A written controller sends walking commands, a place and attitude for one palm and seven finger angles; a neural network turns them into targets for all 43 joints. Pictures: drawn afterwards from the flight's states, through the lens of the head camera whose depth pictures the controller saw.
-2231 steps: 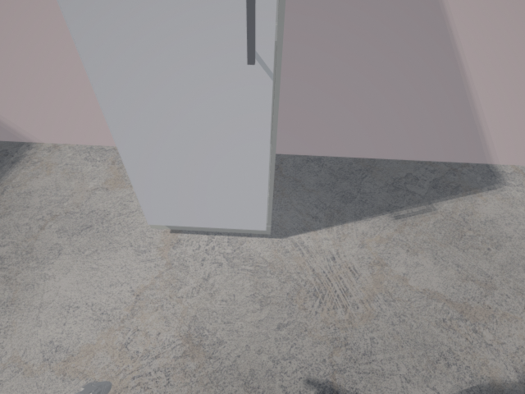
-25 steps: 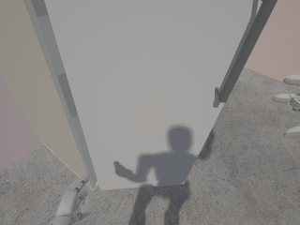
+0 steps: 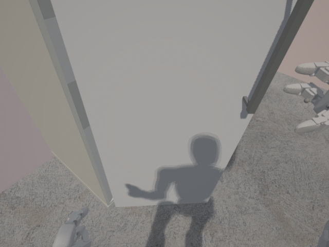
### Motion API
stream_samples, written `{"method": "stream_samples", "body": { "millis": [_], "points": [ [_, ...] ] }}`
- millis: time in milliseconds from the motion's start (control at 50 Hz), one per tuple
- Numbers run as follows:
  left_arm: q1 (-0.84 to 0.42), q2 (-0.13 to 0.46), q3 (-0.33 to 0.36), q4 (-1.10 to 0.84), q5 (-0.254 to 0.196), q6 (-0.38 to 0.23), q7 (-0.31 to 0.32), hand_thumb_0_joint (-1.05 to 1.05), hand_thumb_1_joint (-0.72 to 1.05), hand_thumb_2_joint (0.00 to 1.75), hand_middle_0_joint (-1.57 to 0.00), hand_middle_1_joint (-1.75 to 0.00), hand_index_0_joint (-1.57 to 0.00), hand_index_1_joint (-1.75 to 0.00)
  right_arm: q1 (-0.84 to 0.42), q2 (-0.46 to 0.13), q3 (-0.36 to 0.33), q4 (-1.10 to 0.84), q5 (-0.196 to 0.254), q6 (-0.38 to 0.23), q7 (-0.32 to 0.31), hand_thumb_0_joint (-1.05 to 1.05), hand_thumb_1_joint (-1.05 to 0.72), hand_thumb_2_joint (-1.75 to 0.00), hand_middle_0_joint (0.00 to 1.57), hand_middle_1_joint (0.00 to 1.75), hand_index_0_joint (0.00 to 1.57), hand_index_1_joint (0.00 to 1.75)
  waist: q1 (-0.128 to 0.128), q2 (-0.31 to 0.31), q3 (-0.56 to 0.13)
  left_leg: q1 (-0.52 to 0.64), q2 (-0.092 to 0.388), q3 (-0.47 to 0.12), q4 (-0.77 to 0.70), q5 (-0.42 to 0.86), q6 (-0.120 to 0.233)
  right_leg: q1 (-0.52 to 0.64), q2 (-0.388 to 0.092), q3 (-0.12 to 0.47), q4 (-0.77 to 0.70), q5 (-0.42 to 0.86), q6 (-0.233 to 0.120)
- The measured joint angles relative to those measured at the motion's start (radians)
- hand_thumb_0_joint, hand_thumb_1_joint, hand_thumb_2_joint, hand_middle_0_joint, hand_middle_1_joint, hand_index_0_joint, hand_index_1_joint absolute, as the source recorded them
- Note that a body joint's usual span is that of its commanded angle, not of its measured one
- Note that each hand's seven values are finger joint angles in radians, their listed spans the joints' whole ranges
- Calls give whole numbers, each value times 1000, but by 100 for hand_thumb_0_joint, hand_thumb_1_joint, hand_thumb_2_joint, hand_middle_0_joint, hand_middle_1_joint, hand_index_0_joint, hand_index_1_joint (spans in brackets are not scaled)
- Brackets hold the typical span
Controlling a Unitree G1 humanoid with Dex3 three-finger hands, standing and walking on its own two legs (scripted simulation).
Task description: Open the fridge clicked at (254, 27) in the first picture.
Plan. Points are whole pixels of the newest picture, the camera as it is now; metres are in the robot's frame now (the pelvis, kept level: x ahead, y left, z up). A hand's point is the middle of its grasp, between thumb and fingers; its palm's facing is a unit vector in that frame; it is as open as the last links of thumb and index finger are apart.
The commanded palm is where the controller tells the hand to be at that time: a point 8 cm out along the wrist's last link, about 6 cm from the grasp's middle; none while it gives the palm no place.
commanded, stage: move the hooked fingers beside the handle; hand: right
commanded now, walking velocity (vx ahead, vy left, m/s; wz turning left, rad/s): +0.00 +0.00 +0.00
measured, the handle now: (268, 61) +0.49 -0.21 +0.25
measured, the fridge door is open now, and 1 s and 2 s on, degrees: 47 47 47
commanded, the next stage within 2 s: feel for the door with the fingertips in 1.62 s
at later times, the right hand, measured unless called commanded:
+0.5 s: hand (296, 87) +0.42 -0.26 +0.23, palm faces -0.03 +1.00 -0.06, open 14.0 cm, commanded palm +0.40 -0.31 +0.23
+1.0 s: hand (302, 88) +0.42 -0.27 +0.23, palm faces -0.05 +1.00 -0.04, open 14.0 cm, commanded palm +0.40 -0.32 +0.23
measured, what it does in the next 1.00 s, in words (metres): stands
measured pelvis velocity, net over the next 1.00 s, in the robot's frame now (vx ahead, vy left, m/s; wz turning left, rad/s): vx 0.01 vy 0.00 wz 0.03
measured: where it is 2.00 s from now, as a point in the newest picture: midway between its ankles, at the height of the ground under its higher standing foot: outside the picture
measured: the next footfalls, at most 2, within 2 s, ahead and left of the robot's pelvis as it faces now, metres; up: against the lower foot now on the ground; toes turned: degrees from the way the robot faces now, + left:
none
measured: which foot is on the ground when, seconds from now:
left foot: down 0.00-1.00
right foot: down 0.00-1.00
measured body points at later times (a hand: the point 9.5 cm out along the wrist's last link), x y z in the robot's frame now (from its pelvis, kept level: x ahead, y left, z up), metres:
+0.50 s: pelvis +0.01 +0.01 +0.00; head +0.02 +0.03 +0.45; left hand +0.10 +0.29 -0.11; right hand +0.42 -0.31 +0.23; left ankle -0.04 +0.10 -0.74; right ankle +0.00 -0.09 -0.74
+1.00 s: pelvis +0.01 +0.00 +0.00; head +0.02 +0.01 +0.45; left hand +0.10 +0.28 -0.10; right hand +0.42 -0.33 +0.23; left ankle -0.04 +0.10 -0.74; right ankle +0.00 -0.09 -0.74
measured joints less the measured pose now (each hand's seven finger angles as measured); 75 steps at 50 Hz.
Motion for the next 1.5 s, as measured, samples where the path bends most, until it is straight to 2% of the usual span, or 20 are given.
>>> {"method": "stream_samples", "body": {
  "millis": [140,280,420,580,700,760,860,940,1040,1140,1220,1360,1500],
  "points": [
    [9,11,13,-16,-3,15,0,1,90,90,-20,-30,-20,-30,-51,-55,-22,147,-45,25,-26,-1,50,-30,31,120,31,120,24,-8,4,-20,-9,-5,0,2,7,-17,-9,-4,-1,1,6],
    [39,17,14,5,-1,23,6,1,90,90,-20,-30,-20,-30,-118,-74,-35,226,-36,-56,16,-1,50,-30,30,120,31,120,27,5,-1,-19,-17,1,-3,-3,15,-21,-17,3,5,-7,14],
    [51,35,28,6,-4,38,0,1,90,90,-20,-30,-20,-30,-190,-125,-24,382,-59,-55,31,-1,50,-30,30,120,31,120,48,-5,-12,-55,-21,-2,11,-9,17,-56,-22,0,20,-15,16],
    [78,36,29,15,1,54,-4,1,90,90,-20,-30,-20,-30,-221,-126,-64,422,-58,-131,52,-1,50,-30,30,120,31,120,59,5,-19,-69,-25,-11,14,-11,18,-66,-25,-8,21,-19,17],
    [91,41,33,8,-3,69,-8,1,90,90,-20,-30,-20,-30,-258,-180,-57,526,-82,-117,56,-1,50,-30,31,120,31,120,72,2,-24,-98,-27,-17,23,-12,16,-96,-29,-14,35,-26,15],
    [99,46,39,3,-1,79,-10,1,90,90,-20,-30,-20,-30,-223,-175,-71,489,-86,-130,58,-1,50,-30,30,120,31,120,71,-3,-19,-104,-25,-22,21,-9,12,-100,-27,-19,33,-24,11],
    [111,38,38,7,1,82,-11,1,90,90,-20,-30,-20,-30,-190,-140,-78,399,-58,-161,72,-1,50,-30,30,120,30,120,60,8,-22,-87,-22,-23,14,-10,8,-84,-23,-19,29,-27,8],
    [102,33,35,-2,-1,78,-18,1,90,90,-20,-30,-20,-30,-183,-135,-73,387,-44,-132,77,-1,50,-30,30,120,31,120,58,9,-35,-78,-20,-25,12,-11,5,-76,-21,-22,31,-31,4],
    [78,31,37,-26,-3,76,-22,1,90,90,-20,-30,-20,-30,-158,-126,-40,363,-55,-84,52,-1,50,-30,30,120,31,120,50,-2,-33,-81,-13,-26,17,-9,-2,-80,-15,-23,34,-28,-3],
    [55,18,27,-28,0,69,-17,1,90,90,-20,-30,-20,-30,-139,-83,-35,300,-45,-101,35,-1,50,-30,30,120,31,120,35,3,-25,-68,-8,-20,11,-3,-6,-69,-9,-18,29,-21,-7],
    [40,6,14,-18,1,55,-8,1,90,90,-20,-30,-20,-30,-192,-73,-8,327,-43,-108,22,-1,50,-30,30,120,31,120,29,16,-20,-59,-5,-10,7,0,-5,-65,-6,-8,28,-15,-6],
    [33,9,11,-13,3,47,-3,1,90,90,-21,-30,-20,-30,-241,-77,36,383,-59,-89,0,-1,50,-30,30,120,31,120,36,5,-15,-69,-1,-8,2,10,-8,-74,-1,-6,19,-2,-9],
    [65,8,12,-4,7,53,-7,1,90,90,-21,-30,-20,-30,-197,-64,-8,342,-55,-116,-4,-1,50,-30,30,120,31,120,50,8,-21,-58,-5,-22,-7,14,-6,-54,-5,-19,1,1,-7]
  ]
}}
